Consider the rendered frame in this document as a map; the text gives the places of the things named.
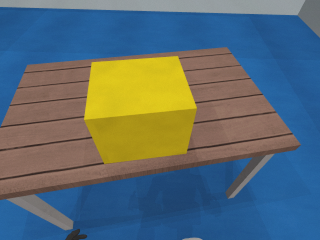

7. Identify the table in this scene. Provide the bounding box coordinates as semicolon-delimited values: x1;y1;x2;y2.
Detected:
0;47;301;231

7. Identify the carton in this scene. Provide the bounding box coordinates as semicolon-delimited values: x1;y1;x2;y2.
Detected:
84;56;197;164

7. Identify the robot left hand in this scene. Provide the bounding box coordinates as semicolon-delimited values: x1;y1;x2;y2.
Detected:
65;229;87;240

